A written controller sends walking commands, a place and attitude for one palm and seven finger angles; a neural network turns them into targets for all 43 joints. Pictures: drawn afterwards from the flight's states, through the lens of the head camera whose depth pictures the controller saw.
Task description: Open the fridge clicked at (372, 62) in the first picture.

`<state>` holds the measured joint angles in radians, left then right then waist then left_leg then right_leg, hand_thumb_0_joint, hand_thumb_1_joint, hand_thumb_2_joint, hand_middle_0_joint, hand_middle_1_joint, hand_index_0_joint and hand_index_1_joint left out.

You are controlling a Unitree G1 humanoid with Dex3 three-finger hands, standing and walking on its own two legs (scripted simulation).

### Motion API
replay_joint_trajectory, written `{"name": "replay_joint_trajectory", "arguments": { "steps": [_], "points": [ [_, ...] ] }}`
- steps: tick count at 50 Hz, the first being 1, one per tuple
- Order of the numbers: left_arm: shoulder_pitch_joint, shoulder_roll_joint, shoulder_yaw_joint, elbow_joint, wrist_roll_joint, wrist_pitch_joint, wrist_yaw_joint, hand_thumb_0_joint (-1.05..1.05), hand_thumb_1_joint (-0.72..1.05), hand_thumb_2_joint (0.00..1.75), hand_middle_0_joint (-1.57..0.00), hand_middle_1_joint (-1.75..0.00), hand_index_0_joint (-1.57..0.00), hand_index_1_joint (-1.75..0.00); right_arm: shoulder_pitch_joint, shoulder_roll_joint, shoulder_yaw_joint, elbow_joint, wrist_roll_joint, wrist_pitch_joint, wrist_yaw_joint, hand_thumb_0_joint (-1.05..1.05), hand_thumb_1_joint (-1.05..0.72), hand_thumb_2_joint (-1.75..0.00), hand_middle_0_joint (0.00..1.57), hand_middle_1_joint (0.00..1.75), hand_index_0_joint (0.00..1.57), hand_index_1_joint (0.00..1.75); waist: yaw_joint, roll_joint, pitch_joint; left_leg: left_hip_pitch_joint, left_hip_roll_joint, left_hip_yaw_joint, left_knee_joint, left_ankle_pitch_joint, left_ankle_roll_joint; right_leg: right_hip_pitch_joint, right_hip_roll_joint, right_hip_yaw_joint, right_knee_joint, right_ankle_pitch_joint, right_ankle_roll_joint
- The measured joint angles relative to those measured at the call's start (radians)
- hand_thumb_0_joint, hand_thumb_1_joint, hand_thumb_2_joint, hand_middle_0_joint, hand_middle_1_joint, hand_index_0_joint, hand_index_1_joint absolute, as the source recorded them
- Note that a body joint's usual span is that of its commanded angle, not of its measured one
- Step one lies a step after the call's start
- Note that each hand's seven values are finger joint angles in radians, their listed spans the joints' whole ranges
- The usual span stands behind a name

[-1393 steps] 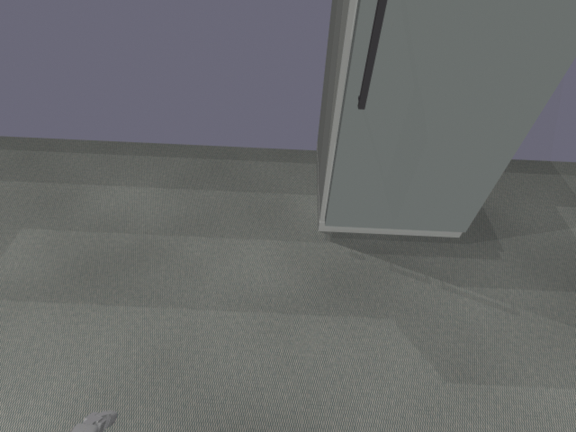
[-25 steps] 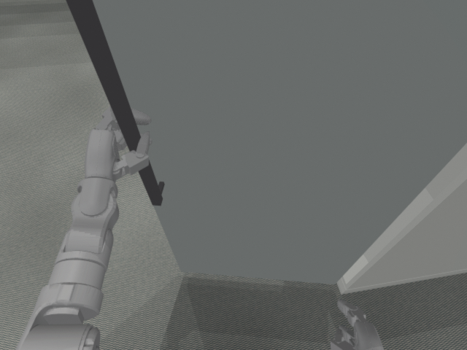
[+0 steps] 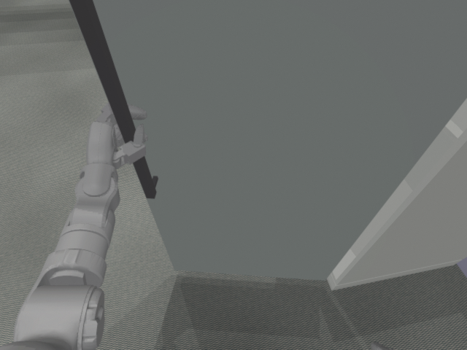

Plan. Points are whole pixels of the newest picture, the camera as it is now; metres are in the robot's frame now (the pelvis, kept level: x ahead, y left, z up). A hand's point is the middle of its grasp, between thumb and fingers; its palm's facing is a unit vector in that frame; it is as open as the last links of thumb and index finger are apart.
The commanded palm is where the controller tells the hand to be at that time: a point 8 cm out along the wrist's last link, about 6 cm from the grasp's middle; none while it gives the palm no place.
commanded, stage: stop walking and hold the door back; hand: left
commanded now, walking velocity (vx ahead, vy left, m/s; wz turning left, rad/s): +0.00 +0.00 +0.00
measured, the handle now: (130, 119) +0.47 +0.20 +0.14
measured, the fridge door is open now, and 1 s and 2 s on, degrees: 75 72 72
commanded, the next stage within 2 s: loosen the grip on the handle in 0.08 s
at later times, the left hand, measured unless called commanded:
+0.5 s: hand (133, 138) +0.44 +0.19 +0.12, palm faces +0.18 -0.97 -0.18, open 10.7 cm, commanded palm +0.40 +0.24 +0.13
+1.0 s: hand (115, 142) +0.45 +0.24 +0.10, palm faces +0.22 -0.96 -0.17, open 14.4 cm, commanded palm +0.41 +0.29 +0.11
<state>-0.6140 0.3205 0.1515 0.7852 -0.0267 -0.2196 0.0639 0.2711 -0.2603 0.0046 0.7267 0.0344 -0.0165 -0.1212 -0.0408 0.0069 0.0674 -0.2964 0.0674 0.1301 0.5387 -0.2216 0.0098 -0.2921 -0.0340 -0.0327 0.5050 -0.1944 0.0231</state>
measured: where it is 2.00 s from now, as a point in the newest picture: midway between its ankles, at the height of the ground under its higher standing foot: outside the picture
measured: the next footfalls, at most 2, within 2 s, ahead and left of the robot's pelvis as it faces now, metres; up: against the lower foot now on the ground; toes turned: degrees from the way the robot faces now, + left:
none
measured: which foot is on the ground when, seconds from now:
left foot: down 0.00-1.00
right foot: down 0.00-1.00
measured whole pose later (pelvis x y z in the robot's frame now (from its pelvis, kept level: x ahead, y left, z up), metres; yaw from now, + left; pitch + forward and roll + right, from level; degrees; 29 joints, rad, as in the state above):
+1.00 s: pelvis +0.05 -0.01 -0.01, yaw +1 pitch +7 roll +0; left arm -0.51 0.40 0.34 0.74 -0.05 -0.24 -0.11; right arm 0.28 -0.25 0.00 0.67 0.03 -0.07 -0.04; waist -0.04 0.00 -0.05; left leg -0.42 0.07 0.10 0.62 -0.32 -0.01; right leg -0.42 -0.04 -0.06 0.62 -0.32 0.01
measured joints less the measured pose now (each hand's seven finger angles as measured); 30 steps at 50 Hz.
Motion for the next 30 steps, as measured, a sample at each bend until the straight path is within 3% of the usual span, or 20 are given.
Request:
{"name": "replay_joint_trajectory", "arguments": {
  "steps": [9, 10, 12, 15, 17, 20, 23, 27, 30],
  "points": [
    [-0.040, 0.005, 0.002, 0.062, -0.002, -0.014, -0.001, -0.11, 0.71, 0.82, -0.45, -1.40, -0.41, -1.40, 0.020, 0.011, 0.007, 0.016, 0.000, -0.008, 0.001, 0.01, -0.91, -0.90, 0.20, 0.30, 0.20, 0.30, 0.002, 0.002, 0.003, -0.006, -0.001, 0.004, -0.002, 0.005, 0.001, -0.010, 0.000, 0.004, 0.002, 0.004, 0.000],
    [-0.056, 0.007, 0.030, 0.063, 0.038, -0.007, -0.026, -0.11, 0.69, 0.81, -0.45, -1.40, -0.41, -1.40, 0.016, 0.017, -0.004, 0.012, -0.008, -0.015, 0.010, 0.01, -0.91, -0.90, 0.20, 0.30, 0.20, 0.30, 0.010, -0.001, 0.017, 0.001, 0.002, 0.008, -0.002, 0.005, 0.002, -0.006, 0.002, 0.008, 0.003, 0.006, -0.001],
    [-0.120, 0.038, 0.060, 0.151, 0.077, 0.010, -0.079, -0.11, 0.65, 0.80, -0.45, -1.40, -0.41, -1.40, 0.015, 0.034, -0.003, 0.021, -0.003, -0.054, 0.029, 0.01, -0.91, -0.90, 0.20, 0.30, 0.20, 0.30, -0.010, -0.031, -0.009, -0.015, -0.010, 0.004, -0.021, 0.020, 0.001, -0.033, -0.009, 0.004, 0.017, 0.002, -0.008],
    [-0.153, 0.052, 0.127, 0.216, 0.038, 0.039, -0.103, -0.09, 0.56, 0.76, -0.45, -1.40, -0.42, -1.40, 0.026, 0.038, 0.007, 0.007, -0.002, -0.096, 0.048, 0.01, -0.90, -0.90, 0.20, 0.30, 0.20, 0.30, -0.041, -0.056, -0.061, -0.042, -0.019, -0.010, -0.030, 0.033, -0.007, -0.064, -0.017, -0.009, 0.030, -0.007, -0.015],
    [-0.116, 0.052, 0.140, 0.190, 0.020, 0.014, -0.086, -0.07, 0.48, 0.72, -0.45, -1.40, -0.43, -1.40, 0.035, 0.023, 0.002, -0.011, -0.009, -0.118, 0.057, 0.01, -0.90, -0.90, 0.20, 0.30, 0.20, 0.30, -0.045, -0.047, -0.079, -0.046, -0.015, -0.007, -0.023, 0.023, -0.009, -0.069, -0.013, -0.006, 0.034, -0.012, -0.019],
    [-0.066, 0.048, 0.104, 0.148, 0.043, -0.049, -0.060, -0.04, 0.31, 0.63, -0.45, -1.40, -0.43, -1.40, 0.044, -0.004, -0.008, -0.027, -0.013, -0.136, 0.072, 0.01, -0.90, -0.90, 0.20, 0.30, 0.20, 0.30, -0.037, -0.026, -0.088, -0.061, -0.015, -0.011, 0.003, 0.004, -0.006, -0.081, -0.015, -0.008, 0.058, -0.030, -0.018],
    [-0.049, 0.047, 0.090, 0.121, 0.031, -0.073, -0.064, -0.02, 0.08, 0.51, -0.44, -1.40, -0.41, -1.38, 0.035, -0.020, -0.007, -0.028, -0.006, -0.129, 0.081, 0.01, -0.90, -0.90, 0.20, 0.30, 0.20, 0.30, -0.025, -0.023, -0.084, -0.075, -0.015, -0.014, 0.021, -0.009, -0.006, -0.096, -0.016, -0.009, 0.082, -0.048, -0.016],
    [-0.030, 0.045, 0.082, 0.090, -0.004, -0.047, -0.092, -0.01, -0.21, 0.37, -0.42, -1.37, -0.40, -1.35, 0.027, -0.021, -0.004, -0.031, 0.006, -0.121, 0.078, 0.01, -0.91, -0.90, 0.20, 0.30, 0.20, 0.30, -0.009, -0.033, -0.078, -0.081, -0.011, -0.020, 0.025, -0.017, -0.012, -0.102, -0.011, -0.012, 0.087, -0.060, -0.020],
    [0.008, 0.038, 0.086, 0.039, 0.003, -0.031, -0.101, -0.01, -0.35, 0.30, -0.40, -1.34, -0.38, -1.33, 0.020, -0.020, -0.008, -0.037, 0.005, -0.119, 0.075, 0.01, -0.91, -0.90, 0.20, 0.30, 0.20, 0.30, -0.001, -0.032, -0.076, -0.086, -0.006, -0.024, 0.029, -0.027, -0.017, -0.103, -0.007, -0.016, 0.085, -0.067, -0.024]
  ]
}}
